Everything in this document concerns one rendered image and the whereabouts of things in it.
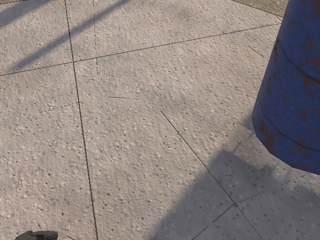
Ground left robot hand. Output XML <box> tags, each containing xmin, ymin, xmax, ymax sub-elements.
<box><xmin>15</xmin><ymin>230</ymin><xmax>58</xmax><ymax>240</ymax></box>

